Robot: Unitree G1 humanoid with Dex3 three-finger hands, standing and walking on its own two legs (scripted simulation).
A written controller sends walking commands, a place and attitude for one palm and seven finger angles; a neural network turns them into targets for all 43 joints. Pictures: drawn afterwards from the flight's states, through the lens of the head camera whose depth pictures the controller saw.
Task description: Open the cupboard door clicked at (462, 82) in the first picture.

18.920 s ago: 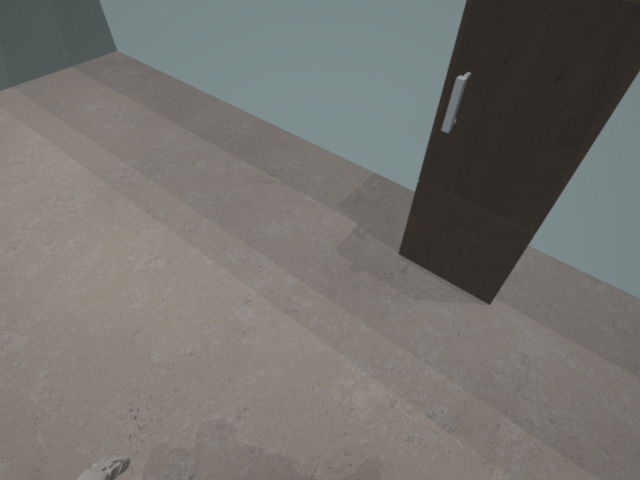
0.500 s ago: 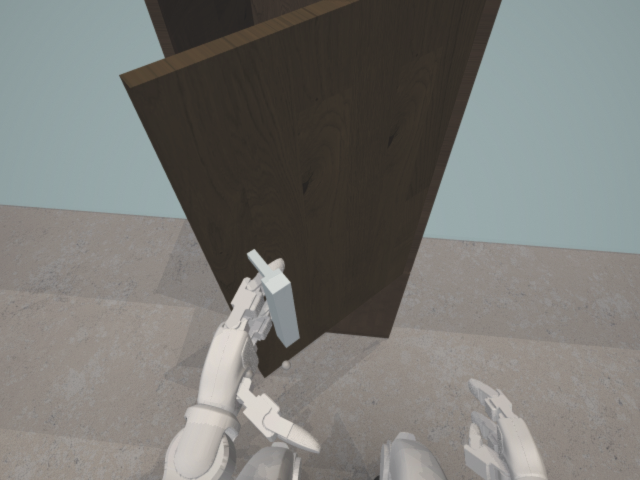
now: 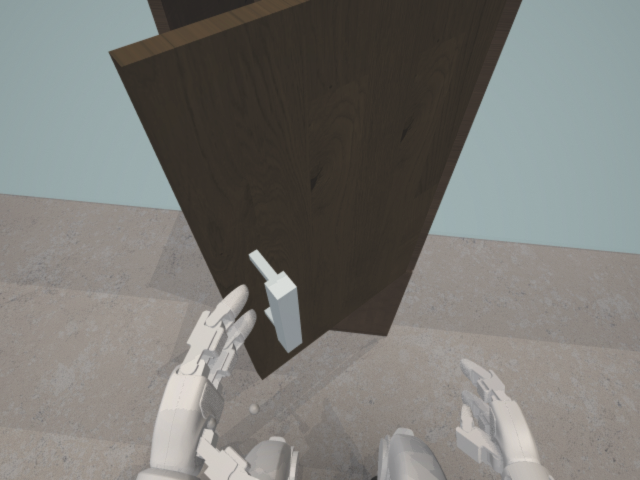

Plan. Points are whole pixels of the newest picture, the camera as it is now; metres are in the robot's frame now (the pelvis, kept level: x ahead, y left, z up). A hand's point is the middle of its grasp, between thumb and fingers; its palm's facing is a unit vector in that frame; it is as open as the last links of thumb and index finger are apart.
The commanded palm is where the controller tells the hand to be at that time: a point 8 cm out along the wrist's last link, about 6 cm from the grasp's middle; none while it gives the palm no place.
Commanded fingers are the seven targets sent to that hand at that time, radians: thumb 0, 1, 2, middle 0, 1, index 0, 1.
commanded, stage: slide the hand sideways off the handle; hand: left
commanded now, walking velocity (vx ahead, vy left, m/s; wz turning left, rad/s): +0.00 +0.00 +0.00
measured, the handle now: (275, 303) +0.30 +0.08 +0.07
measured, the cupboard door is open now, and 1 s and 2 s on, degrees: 45 45 45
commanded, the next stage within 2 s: draw the hand back to the body in 0.46 s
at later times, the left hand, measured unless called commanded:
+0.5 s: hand (205, 450) +0.16 +0.12 +0.06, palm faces -0.07 -1.00 -0.02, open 16.3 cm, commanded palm +0.12 +0.17 +0.07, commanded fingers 0.00 -0.50 0.30 -0.15 -0.30 -0.15 -0.30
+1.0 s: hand (149, 424) +0.16 +0.15 +0.13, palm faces -0.06 -0.99 -0.08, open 16.3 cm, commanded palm +0.13 +0.22 +0.15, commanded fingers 0.00 -0.40 0.34 -0.15 -0.30 -0.15 -0.30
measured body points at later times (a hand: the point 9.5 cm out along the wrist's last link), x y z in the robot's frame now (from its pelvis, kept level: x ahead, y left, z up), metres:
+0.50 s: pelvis -0.01 -0.01 -0.01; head +0.05 -0.01 +0.44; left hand +0.15 +0.18 +0.07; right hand +0.20 -0.23 -0.06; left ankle -0.01 +0.11 -0.63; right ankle +0.05 -0.12 -0.63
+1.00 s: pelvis +0.00 +0.00 +0.03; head +0.02 +0.00 +0.48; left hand +0.16 +0.21 +0.14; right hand +0.19 -0.23 -0.02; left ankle -0.01 +0.11 -0.63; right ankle +0.05 -0.12 -0.63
